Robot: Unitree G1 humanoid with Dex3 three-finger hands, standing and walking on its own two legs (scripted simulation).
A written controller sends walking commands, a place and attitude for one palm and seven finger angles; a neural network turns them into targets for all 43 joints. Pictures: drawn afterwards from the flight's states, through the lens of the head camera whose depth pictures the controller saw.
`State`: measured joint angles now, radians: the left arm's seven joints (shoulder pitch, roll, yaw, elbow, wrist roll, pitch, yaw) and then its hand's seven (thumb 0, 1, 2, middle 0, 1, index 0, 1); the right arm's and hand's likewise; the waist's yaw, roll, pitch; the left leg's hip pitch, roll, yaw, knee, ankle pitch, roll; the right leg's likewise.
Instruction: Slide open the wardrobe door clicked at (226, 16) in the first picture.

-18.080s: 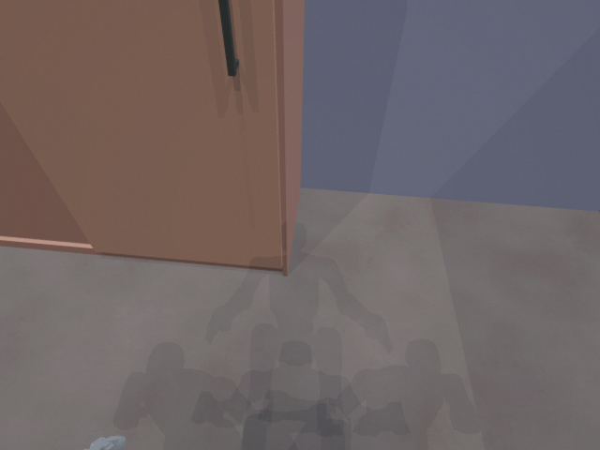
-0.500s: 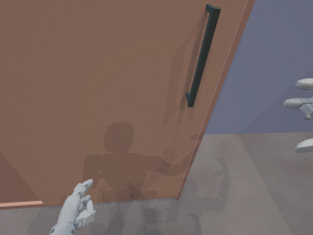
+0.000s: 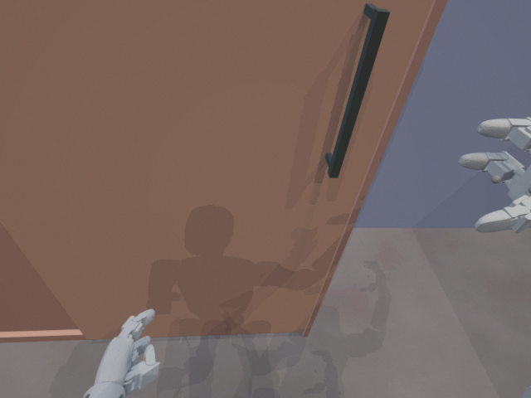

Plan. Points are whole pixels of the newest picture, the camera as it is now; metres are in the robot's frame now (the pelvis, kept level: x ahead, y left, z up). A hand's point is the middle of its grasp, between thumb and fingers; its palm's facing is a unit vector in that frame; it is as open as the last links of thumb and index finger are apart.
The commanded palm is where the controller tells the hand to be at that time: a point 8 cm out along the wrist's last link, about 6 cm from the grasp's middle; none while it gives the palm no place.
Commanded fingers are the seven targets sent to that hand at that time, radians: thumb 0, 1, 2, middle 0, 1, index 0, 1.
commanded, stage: move the hooked fingers beside the handle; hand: right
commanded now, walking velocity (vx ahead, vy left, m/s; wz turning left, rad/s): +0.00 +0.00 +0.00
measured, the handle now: (349, 102) +0.51 -0.11 +0.24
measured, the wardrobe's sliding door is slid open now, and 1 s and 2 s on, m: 0.00 0.00 0.00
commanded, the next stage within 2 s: none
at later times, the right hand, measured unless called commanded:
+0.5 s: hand (449, 155) +0.38 -0.22 +0.24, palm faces -0.03 +1.00 -0.07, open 14.0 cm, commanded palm +0.35 -0.26 +0.24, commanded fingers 0.00 0.50 -0.30 0.30 1.20 0.30 1.20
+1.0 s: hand (415, 136) +0.42 -0.19 +0.24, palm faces -0.06 +1.00 -0.03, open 14.0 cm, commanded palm +0.40 -0.24 +0.24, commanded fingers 0.00 0.50 -0.30 0.30 1.20 0.30 1.20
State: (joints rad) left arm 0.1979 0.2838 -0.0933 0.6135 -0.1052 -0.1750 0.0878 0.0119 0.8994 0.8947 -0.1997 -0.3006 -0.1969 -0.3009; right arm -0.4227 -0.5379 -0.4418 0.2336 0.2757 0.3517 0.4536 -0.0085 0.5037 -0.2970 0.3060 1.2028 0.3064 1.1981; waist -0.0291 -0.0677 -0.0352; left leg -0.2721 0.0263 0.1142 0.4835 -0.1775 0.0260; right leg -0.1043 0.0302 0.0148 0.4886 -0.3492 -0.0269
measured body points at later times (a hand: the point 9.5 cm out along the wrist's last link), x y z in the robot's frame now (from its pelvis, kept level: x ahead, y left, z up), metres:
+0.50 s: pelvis +0.01 -0.01 +0.00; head +0.00 +0.02 +0.45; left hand +0.18 +0.23 -0.08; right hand +0.38 -0.27 +0.25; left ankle +0.05 +0.11 -0.74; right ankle -0.05 -0.10 -0.74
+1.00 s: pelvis +0.02 -0.01 +0.00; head +0.01 +0.01 +0.45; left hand +0.17 +0.23 -0.09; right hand +0.42 -0.24 +0.24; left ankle +0.05 +0.11 -0.74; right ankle -0.05 -0.10 -0.74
